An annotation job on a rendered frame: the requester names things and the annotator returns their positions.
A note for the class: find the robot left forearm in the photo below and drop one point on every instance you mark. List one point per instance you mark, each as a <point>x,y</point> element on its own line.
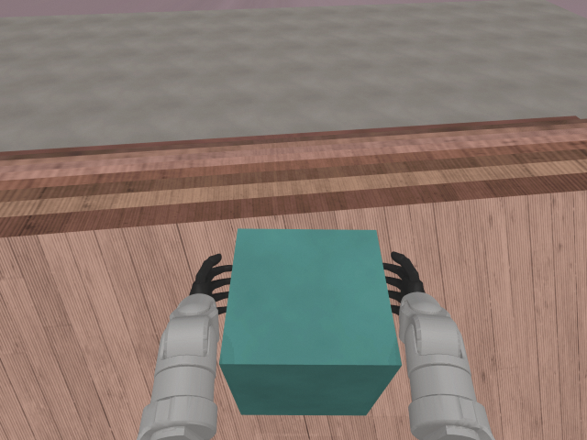
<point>182,401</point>

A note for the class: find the robot left hand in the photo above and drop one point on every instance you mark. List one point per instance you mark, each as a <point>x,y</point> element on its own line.
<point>204,283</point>

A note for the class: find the carton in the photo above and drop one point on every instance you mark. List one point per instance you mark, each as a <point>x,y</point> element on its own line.
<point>309,326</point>

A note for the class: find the robot right hand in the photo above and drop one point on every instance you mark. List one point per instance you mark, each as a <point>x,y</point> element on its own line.
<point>409,282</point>

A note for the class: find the robot right forearm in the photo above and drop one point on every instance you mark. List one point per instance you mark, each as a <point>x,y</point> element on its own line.
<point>444,405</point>

